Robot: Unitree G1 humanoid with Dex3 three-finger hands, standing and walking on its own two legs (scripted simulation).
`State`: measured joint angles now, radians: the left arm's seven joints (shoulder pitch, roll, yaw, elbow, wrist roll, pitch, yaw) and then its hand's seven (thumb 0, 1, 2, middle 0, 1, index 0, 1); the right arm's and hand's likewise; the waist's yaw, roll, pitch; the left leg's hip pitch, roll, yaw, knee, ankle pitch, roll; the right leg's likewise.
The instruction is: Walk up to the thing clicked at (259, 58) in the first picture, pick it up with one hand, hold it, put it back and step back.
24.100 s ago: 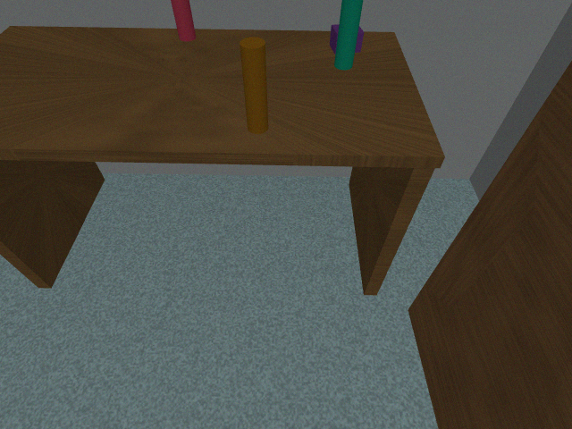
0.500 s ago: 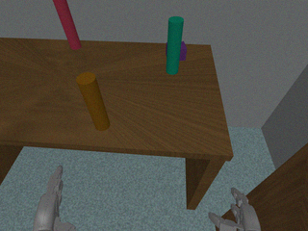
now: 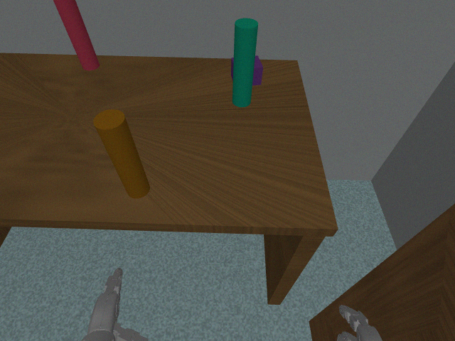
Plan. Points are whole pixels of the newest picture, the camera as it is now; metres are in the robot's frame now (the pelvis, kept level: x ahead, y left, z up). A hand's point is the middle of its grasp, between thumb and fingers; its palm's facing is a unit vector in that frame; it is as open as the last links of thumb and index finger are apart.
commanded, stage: home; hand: left
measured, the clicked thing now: (126, 159) +0.42 +0.22 +0.06
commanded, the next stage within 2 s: stand in 1.96 s
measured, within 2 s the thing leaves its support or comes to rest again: neither
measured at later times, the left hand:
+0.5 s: hand out of the picture +0.05 +0.26 -0.14, palm faces -0.04 -0.91 -0.40, open 17.5 cm
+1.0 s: hand out of the picture +0.01 +0.24 -0.15, palm faces -0.02 -0.94 -0.35, open 17.4 cm
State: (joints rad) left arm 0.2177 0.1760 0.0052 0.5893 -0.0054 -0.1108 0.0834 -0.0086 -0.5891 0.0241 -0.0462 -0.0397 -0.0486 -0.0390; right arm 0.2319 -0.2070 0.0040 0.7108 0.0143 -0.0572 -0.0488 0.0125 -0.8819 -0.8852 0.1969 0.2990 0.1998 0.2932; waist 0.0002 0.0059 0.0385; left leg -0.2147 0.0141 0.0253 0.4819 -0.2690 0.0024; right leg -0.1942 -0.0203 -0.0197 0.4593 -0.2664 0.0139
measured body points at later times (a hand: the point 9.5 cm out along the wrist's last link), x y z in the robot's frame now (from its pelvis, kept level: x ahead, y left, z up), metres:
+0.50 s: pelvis -0.01 -0.01 +0.00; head -0.03 -0.02 +0.45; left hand +0.05 +0.31 -0.11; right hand +0.08 -0.29 -0.13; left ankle -0.01 +0.11 -0.74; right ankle -0.02 -0.13 -0.74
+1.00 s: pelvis -0.03 -0.01 +0.01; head -0.04 -0.01 +0.46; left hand +0.01 +0.29 -0.12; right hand +0.05 -0.30 -0.13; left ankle -0.01 +0.11 -0.74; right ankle -0.02 -0.13 -0.74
